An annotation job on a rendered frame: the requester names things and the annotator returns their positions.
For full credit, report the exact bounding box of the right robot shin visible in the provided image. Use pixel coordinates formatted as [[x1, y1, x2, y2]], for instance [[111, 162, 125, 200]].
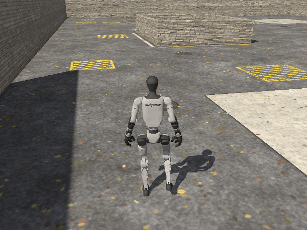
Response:
[[164, 152, 171, 184]]

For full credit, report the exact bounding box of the robot left upper arm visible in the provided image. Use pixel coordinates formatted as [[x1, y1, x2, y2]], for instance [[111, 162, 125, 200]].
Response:
[[130, 97, 143, 124]]

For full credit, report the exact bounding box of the left robot hand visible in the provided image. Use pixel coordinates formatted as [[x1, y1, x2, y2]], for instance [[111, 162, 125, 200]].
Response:
[[124, 135, 135, 147]]

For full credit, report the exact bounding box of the left robot forearm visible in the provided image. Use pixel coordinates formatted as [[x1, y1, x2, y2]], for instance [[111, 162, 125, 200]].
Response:
[[125, 117, 135, 137]]

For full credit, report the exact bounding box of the right robot hand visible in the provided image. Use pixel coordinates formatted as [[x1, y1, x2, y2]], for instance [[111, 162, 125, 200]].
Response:
[[171, 136, 182, 147]]

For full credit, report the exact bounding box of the right robot forearm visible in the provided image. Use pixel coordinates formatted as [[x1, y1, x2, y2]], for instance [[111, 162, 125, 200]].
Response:
[[171, 116, 181, 137]]

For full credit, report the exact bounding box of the robot left foot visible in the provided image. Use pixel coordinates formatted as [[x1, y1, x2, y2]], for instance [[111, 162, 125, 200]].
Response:
[[142, 185, 150, 196]]

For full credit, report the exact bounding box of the robot right upper arm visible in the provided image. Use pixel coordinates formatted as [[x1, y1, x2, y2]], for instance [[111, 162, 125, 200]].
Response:
[[163, 96, 176, 123]]

